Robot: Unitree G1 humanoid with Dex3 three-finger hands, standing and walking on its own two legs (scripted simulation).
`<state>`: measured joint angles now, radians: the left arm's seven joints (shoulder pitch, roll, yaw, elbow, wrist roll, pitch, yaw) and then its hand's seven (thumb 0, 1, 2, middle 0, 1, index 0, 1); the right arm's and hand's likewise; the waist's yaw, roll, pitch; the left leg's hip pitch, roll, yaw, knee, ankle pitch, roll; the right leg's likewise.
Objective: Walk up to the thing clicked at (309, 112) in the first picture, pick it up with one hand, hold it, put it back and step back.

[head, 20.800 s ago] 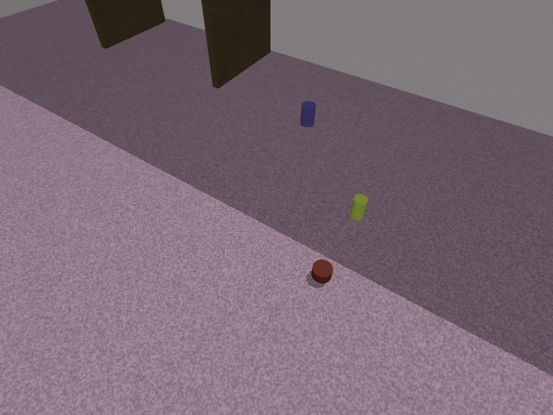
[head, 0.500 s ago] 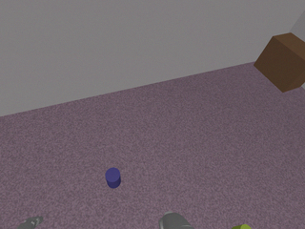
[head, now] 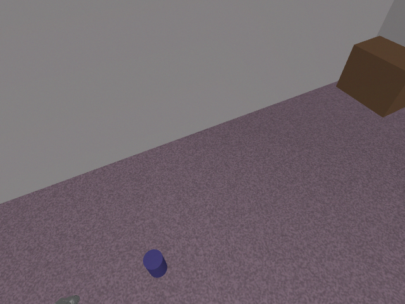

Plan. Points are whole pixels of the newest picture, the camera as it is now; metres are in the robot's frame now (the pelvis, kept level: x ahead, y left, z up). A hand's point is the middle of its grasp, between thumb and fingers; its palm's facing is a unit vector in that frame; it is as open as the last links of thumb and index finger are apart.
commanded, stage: walk up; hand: left
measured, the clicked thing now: (155, 263) +0.42 +0.24 -0.70
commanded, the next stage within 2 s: none
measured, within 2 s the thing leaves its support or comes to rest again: neither
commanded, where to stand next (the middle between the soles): +0.06 +0.03 m, yaw +0 degrees
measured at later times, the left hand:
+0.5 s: hand out of the picture +0.04 +0.30 -0.16, palm faces -0.01 -0.92 -0.39, open 7.4 cm
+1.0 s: hand out of the picture +0.08 +0.30 -0.14, palm faces -0.04 -0.93 -0.36, open 7.4 cm
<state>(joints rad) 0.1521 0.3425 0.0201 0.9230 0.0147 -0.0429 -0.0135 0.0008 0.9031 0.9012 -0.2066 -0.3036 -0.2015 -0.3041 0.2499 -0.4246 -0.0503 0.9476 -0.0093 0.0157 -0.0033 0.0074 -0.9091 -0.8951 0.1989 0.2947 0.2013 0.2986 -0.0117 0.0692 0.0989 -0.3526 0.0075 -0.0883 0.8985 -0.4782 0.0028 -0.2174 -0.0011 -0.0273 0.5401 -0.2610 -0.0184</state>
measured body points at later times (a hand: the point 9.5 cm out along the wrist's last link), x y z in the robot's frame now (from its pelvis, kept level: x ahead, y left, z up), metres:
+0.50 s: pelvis -0.03 +0.03 -0.01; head +0.00 +0.04 +0.44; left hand +0.04 +0.35 -0.13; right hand +0.09 -0.27 -0.13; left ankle +0.02 +0.15 -0.73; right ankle -0.02 -0.10 -0.73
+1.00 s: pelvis +0.00 +0.04 +0.01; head -0.01 +0.03 +0.46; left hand +0.08 +0.34 -0.11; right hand +0.08 -0.27 -0.11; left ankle +0.01 +0.14 -0.73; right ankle -0.03 -0.09 -0.72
